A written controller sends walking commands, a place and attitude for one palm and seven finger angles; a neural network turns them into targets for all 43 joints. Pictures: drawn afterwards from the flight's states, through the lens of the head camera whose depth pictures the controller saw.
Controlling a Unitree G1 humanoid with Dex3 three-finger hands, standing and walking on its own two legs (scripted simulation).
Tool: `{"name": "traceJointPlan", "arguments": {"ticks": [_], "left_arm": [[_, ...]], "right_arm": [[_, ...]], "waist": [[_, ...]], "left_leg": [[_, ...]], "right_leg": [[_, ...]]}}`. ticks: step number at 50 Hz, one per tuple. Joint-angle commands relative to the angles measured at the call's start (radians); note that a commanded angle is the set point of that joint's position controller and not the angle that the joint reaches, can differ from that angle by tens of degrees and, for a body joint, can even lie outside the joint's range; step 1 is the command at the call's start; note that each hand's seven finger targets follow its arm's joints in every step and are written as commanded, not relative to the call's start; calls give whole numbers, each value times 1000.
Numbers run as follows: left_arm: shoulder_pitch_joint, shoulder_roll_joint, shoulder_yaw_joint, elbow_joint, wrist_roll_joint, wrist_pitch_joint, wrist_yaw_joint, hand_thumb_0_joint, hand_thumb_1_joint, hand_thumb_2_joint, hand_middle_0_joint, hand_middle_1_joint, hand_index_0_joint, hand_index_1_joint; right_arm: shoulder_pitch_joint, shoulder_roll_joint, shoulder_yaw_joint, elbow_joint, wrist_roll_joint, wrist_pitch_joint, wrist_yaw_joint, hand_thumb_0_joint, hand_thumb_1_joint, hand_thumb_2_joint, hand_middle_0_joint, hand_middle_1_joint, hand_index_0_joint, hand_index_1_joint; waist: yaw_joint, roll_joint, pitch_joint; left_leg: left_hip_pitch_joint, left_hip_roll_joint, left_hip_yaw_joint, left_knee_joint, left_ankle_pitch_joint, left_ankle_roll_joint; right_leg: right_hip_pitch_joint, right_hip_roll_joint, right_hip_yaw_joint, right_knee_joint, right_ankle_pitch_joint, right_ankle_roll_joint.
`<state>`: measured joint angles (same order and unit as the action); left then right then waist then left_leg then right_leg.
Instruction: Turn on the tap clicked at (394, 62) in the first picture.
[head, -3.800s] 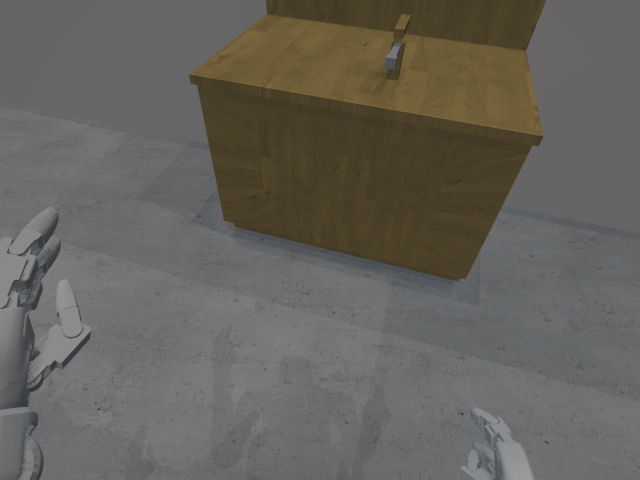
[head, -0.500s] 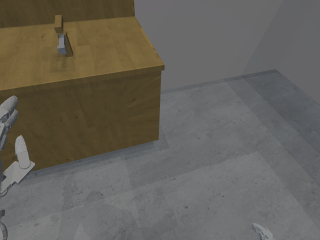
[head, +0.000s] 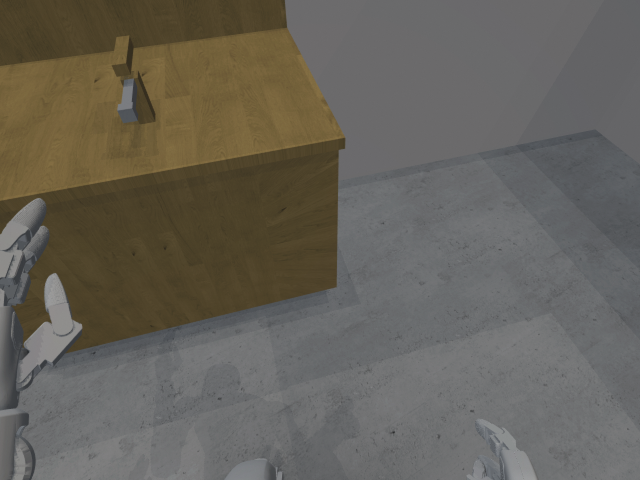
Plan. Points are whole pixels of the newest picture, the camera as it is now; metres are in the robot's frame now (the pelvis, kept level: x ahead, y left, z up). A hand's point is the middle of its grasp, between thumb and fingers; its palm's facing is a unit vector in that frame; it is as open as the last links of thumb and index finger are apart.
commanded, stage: take the last steps up to it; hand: left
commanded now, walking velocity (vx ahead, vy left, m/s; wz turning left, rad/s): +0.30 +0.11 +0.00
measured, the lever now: (128, 112) +0.73 +0.43 +0.06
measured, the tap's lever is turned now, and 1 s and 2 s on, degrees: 0 0 0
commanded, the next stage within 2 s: come to a stop and stand still in 1.08 s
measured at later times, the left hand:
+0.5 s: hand (116, 215) +0.35 +0.24 +0.18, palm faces +0.38 -0.78 -0.50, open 7.4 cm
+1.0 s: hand (132, 148) +0.46 +0.27 +0.18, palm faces +0.39 -0.83 -0.39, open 7.4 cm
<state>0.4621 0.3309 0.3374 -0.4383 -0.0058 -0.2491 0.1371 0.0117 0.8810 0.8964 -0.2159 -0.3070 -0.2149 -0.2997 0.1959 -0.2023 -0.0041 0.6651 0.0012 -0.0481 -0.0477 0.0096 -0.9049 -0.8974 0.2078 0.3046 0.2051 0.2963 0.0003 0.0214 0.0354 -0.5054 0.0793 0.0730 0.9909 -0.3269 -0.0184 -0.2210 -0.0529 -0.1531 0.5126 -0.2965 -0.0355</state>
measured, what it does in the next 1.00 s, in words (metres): walks ahead: left foot, then right foot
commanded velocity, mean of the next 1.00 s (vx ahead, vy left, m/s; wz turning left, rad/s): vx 0.25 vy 0.08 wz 0.01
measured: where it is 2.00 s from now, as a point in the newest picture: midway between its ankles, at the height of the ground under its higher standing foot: (322, 464)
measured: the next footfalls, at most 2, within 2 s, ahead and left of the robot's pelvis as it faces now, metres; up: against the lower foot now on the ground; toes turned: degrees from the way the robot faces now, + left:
left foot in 0.16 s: +0.14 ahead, +0.15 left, +0.00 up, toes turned +8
right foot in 0.48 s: +0.21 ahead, -0.09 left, +0.00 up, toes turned -11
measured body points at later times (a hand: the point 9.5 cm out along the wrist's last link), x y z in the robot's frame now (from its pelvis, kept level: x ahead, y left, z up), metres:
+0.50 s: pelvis +0.13 +0.01 -0.02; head +0.14 -0.01 +0.43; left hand +0.32 +0.28 +0.20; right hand +0.27 -0.20 -0.12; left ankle +0.10 +0.14 -0.73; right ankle +0.17 -0.08 -0.74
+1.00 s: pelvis +0.23 +0.03 -0.01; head +0.24 +0.03 +0.44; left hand +0.43 +0.31 +0.20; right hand +0.39 -0.19 -0.09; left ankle +0.26 +0.16 -0.74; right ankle +0.22 -0.07 -0.70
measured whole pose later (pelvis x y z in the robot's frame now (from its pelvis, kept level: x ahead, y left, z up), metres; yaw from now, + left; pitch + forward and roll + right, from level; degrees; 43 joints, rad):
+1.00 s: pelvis +0.23 +0.03 -0.01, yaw -2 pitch +0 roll +0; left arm 0.43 0.37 0.38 -0.47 -0.03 -0.23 0.16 0.01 0.89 0.90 -0.21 -0.31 -0.21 -0.30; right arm 0.20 -0.15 0.00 0.60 0.01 -0.11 -0.05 0.01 -0.91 -0.90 0.20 0.30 0.20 0.30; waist -0.02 -0.01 0.02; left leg -0.29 0.07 0.14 0.55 -0.25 0.00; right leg -0.39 -0.05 -0.10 0.88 -0.46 0.02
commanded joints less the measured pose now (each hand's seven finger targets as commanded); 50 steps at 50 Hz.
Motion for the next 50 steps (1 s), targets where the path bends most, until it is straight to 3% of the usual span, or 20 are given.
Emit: {"name": "traceJointPlan", "arguments": {"ticks": [1, 6, 7, 8, 10, 14, 21, 23, 24, 25, 26, 28, 31, 38, 39, 41, 42, 44, 48, 50], "left_arm": [[-37, 203, 142, -257, -11, -60, 44, 0, 900, 900, -200, -300, -200, -300], [-94, 195, 124, -297, -11, -51, 58, 0, 900, 900, -200, -300, -200, -300], [-118, 192, 121, -318, -15, -56, 57, 0, 900, 900, -200, -300, -200, -300], [-134, 194, 127, -330, -20, -65, 57, 0, 900, 900, -200, -300, -200, -300], [-128, 250, 154, -284, -18, -68, 45, 0, 900, 900, -200, -300, -200, -300], [-14, 188, 135, -354, -26, -60, 33, 0, 900, 900, -200, -300, -200, -300], [-24, 191, 153, -208, -23, -35, 35, 0, 900, 900, -200, -300, -200, -300], [-66, 205, 150, -163, -11, -28, 35, 0, 900, 900, -200, -300, -200, -300], [-83, 242, 169, -154, -6, -25, 38, 0, 900, 900, -200, -300, -200, -300], [-121, 238, 170, -142, -23, -22, 35, 0, 900, 900, -200, -300, -200, -300], [-150, 235, 154, -169, -26, -36, 27, 0, 900, 900, -200, -300, -200, -300], [-113, 228, 156, -191, -11, -59, 20, 0, 900, 900, -200, -300, -200, -300], [-105, 225, 147, -256, -1, -76, 27, 0, 900, 900, -200, -300, -200, -300], [-53, 216, 163, -298, -15, -59, 63, 0, 900, 900, -200, -300, -200, -300], [-74, 213, 155, -293, -16, -62, 61, 0, 900, 900, -200, -300, -200, -300], [-113, 195, 138, -290, -24, -70, 56, 0, 900, 900, -200, -300, -200, -300], [-87, 214, 144, -198, -21, -72, 47, 0, 900, 900, -200, -300, -200, -300], [-113, 214, 138, -227, -23, -69, 35, 0, 900, 900, -200, -300, -200, -300], [-30, 173, 110, -301, -27, -50, 28, 0, 900, 900, -200, -300, -200, -300], [-32, 204, 136, -298, -26, -36, 36, 0, 900, 900, -200, -300, -200, -300]], "right_arm": [[-92, -68, -31, -197, -6, -62, -16, 0, -900, -900, 200, 300, 200, 300], [-46, -94, -56, -210, -1, -78, -33, 0, -900, -900, 200, 300, 200, 300], [-41, -125, -70, -215, 4, -80, -35, 0, -900, -900, 200, 300, 200, 300], [-41, -138, -74, -216, 9, -80, -28, 0, -900, -900, 200, 300, 200, 300], [-66, -106, -56, -205, 1, -93, -25, 0, -900, -900, 200, 300, 200, 300], [-56, -110, -63, -179, 16, -107, -9, 0, -900, -900, 200, 300, 200, 300], [-54, -106, -44, -176, 7, -108, -27, 0, -900, -900, 200, 300, 200, 300], [-56, -94, -45, -172, 11, -94, -32, 0, -900, -900, 200, 300, 200, 300], [-59, -71, -38, -183, 9, -88, -28, 0, -900, -900, 200, 300, 200, 300], [-82, -99, -46, -188, 6, -94, -15, 0, -900, -900, 200, 300, 200, 300], [-87, -102, -50, -171, 6, -99, -8, 0, -900, -900, 200, 300, 200, 300], [-82, -92, -34, -141, 3, -82, -4, 0, -900, -900, 200, 300, 200, 300], [-97, -91, -36, -160, 0, -71, -13, 0, -900, -900, 200, 300, 200, 300], [-53, -83, -53, -208, -7, -78, -26, 0, -900, -900, 200, 300, 200, 300], [-36, -96, -59, -210, -2, -76, -30, 0, -900, -900, 200, 300, 200, 300], [-27, -133, -70, -224, 14, -79, -28, 0, -900, -900, 200, 300, 200, 300], [-38, -119, -57, -212, 4, -84, -29, 0, -900, -900, 200, 300, 200, 300], [-49, -111, -59, -195, 10, -91, -24, 0, -900, -900, 200, 300, 200, 300], [-40, -113, -54, -190, 11, -111, -10, 0, -900, -900, 200, 300, 200, 300], [-44, -112, -40, -193, 6, -113, -12, 0, -900, -900, 200, 300, 200, 300]], "waist": [[23, -165, -125], [-10, -65, -158], [-25, 98, -184], [-22, 279, -211], [-16, 260, -154], [-4, 191, -130], [-2, 152, -115], [11, -46, -133], [7, -316, -141], [21, -350, -126], [10, -293, -83], [1, -141, -71], [-7, -133, -98], [7, -87, -148], [-5, -26, -149], [-10, 272, -148], [-19, 296, -131], [-14, 207, -82], [-1, 210, -137], [-3, 216, -137]], "left_leg": [[49, -13, 76, -287, 36, 17], [382, -38, 112, -552, 157, 39], [517, 71, -52, -586, 196, 99], [638, 265, -330, -616, 369, 197], [520, 353, -506, -690, 234, 299], [434, 245, -199, -669, 284, 236], [223, 182, -30, -576, 107, 134], [83, 91, 49, -268, -7, 87], [-136, -40, 94, 15, -170, 40], [-204, -46, -31, 200, -216, 24], [-220, -19, -99, 287, -155, 14], [-199, 25, -98, 280, -58, -2], [-48, 42, -54, 13, -31, 5], [289, -53, 117, -510, 146, 18], [353, -32, 84, -548, 140, 30], [527, 256, -358, -648, 331, 176], [451, 329, -483, -717, 241, 246], [409, 307, -402, -687, 227, 277], [335, 190, -129, -635, 350, 190], [284, 179, -101, -614, 297, 159]], "right_leg": [[153, -239, 200, -170, 343, -111], [45, -153, 134, 69, 265, -36], [-100, -89, 95, 264, 193, 6], [-301, 8, 38, 492, -209, 48], [-421, -17, 154, 724, -311, 39], [-412, -51, 98, 577, -153, 57], [0, 25, -43, 71, -6, 64], [163, -73, 137, -91, -19, 4], [261, -296, 551, -202, 18, -109], [222, -397, 726, -276, -46, -160], [178, -402, 722, -289, -80, -181], [136, -338, 449, -234, 101, -155], [70, -284, 226, -186, 341, -110], [66, -185, 155, -50, 187, -59], [21, -161, 140, 27, 125, -37], [-288, 22, 35, 411, -273, 43], [-338, 23, 88, 581, -360, 40], [-396, -30, 138, 584, -268, 48], [-188, 2, 46, 304, -131, 56], [-83, 30, 5, 165, -91, 60]]}}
